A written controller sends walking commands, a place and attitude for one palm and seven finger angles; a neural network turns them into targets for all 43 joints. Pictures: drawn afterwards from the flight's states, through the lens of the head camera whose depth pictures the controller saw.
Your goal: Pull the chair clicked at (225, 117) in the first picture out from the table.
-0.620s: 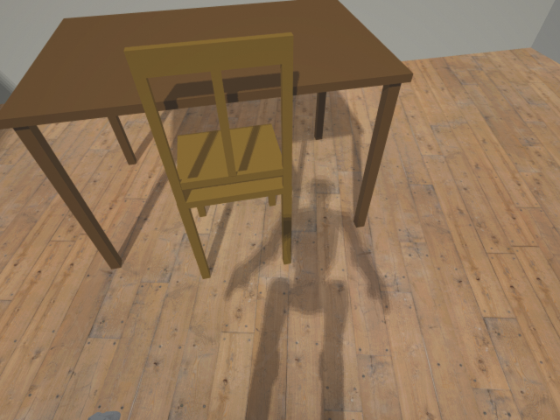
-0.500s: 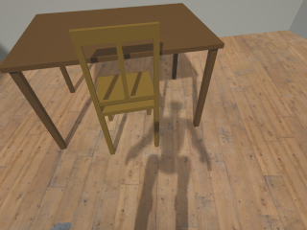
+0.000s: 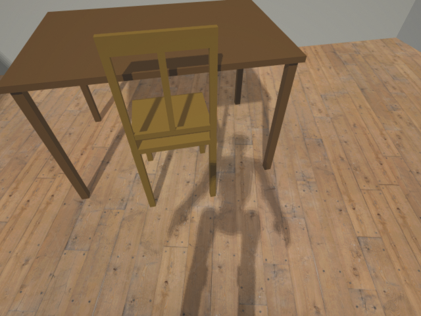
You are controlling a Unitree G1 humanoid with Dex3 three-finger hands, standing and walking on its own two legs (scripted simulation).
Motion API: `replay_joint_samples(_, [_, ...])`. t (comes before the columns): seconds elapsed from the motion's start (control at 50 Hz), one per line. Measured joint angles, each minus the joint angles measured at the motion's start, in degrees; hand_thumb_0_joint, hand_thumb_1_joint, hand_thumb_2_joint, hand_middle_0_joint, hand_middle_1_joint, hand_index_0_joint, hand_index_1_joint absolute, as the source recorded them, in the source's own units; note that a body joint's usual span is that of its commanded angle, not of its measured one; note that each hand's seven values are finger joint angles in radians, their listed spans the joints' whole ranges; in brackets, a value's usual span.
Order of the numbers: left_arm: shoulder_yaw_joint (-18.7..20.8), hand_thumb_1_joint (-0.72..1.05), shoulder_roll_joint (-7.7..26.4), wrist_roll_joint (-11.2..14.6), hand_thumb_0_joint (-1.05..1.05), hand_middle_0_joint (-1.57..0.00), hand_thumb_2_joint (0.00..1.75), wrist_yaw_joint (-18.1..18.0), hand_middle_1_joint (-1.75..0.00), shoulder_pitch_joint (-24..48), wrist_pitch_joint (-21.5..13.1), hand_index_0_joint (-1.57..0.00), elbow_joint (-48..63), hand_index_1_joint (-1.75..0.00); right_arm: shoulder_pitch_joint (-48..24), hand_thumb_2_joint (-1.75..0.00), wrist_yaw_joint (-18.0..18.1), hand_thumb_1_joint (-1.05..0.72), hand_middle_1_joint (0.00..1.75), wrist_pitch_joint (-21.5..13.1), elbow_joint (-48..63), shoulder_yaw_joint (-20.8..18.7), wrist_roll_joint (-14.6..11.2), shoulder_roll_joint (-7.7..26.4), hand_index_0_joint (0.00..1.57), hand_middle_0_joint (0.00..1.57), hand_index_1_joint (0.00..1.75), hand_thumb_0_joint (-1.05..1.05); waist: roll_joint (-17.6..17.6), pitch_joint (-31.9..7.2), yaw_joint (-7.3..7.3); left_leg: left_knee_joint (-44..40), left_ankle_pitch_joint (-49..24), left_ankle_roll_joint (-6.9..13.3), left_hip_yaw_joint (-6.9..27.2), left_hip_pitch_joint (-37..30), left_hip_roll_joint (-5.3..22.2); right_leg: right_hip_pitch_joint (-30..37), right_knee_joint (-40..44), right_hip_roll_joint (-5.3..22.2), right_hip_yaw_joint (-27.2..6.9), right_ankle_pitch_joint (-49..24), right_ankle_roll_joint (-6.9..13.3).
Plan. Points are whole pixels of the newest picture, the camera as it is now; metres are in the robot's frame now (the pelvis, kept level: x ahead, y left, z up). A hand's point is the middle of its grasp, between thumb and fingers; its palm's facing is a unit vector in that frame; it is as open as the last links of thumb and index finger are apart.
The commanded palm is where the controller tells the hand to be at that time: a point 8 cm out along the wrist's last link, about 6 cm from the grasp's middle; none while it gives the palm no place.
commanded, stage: stand and wait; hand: left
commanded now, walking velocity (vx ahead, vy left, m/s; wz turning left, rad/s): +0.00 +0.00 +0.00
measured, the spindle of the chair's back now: (167, 95) +0.86 +0.22 -0.07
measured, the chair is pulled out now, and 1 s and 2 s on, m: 0.00 0.00 0.00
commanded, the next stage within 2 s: look at it before walking up in 0.20 s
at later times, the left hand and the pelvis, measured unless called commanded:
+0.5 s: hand out of the picture +0.06 +0.25 -0.16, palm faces -0.02 -0.95 -0.32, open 7.4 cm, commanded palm none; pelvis +0.00 +0.01 +0.00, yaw +0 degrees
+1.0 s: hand out of the picture +0.06 +0.25 -0.16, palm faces -0.02 -0.95 -0.32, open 7.4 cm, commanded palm none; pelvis +0.00 +0.01 +0.00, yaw +0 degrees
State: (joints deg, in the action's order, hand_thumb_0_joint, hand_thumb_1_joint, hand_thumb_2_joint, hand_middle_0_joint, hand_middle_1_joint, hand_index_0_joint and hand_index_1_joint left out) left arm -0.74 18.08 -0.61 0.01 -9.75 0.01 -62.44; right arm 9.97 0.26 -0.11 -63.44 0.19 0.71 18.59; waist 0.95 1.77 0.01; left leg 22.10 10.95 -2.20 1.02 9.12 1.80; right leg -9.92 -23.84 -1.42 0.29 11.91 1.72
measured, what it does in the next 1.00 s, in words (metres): stands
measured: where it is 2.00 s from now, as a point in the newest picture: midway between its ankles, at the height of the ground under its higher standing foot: outside the picture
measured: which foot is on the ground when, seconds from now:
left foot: down 0.00-1.00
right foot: down 0.00-1.00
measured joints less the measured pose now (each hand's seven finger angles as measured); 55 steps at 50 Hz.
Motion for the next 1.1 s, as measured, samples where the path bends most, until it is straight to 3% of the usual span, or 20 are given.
replay_joint_samples(0.94, [0.1,0.91,0.0,-0.2,0.0,-0.2,0.9,-0.1,-0.3,0.2,-0.4,-0.2,-0.9,-0.3,-1.1,-0.89,-0.1,-0.9,0.3,-0.7,-1.2,0.0,-0.3,-0.8,0.21,0.2,0.3,0.0,-0.8,-0.5,0.22,-1.8,-0.9,1.1,-0.6,-0.6,-0.9,0.9,2.5,0.9,-0.6,-1.4,-1.2])
replay_joint_samples(1.1, [0.3,0.91,-0.6,-0.1,0.0,-0.2,0.9,-0.7,-0.3,0.8,0.3,-0.2,0.2,-0.3,-0.9,-0.89,0.0,-0.9,0.3,0.0,-0.4,0.0,-0.3,-1.2,0.21,0.2,0.3,0.0,-0.9,-0.6,-0.17,0.3,-0.1,1.1,0.5,0.9,-1.4,-0.2,0.4,1.4,0.5,-0.1,-1.4])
